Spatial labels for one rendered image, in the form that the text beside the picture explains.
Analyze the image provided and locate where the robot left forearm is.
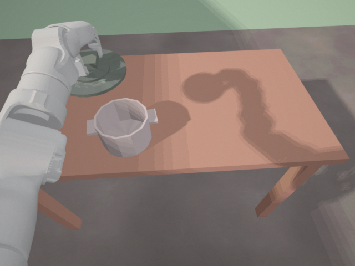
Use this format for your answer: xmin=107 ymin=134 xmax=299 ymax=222
xmin=0 ymin=24 xmax=81 ymax=130

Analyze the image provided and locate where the left robot hand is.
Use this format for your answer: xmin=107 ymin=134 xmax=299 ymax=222
xmin=58 ymin=21 xmax=103 ymax=77

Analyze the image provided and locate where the left robot upper arm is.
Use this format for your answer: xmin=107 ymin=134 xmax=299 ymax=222
xmin=0 ymin=117 xmax=67 ymax=266

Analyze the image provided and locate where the table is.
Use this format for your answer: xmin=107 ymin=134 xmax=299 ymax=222
xmin=37 ymin=49 xmax=350 ymax=230

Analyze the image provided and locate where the pot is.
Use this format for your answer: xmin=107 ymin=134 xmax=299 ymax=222
xmin=87 ymin=98 xmax=158 ymax=157

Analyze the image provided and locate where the lid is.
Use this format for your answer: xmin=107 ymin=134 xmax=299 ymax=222
xmin=70 ymin=49 xmax=126 ymax=98

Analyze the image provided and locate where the knob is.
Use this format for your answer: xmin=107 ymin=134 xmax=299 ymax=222
xmin=79 ymin=51 xmax=99 ymax=70

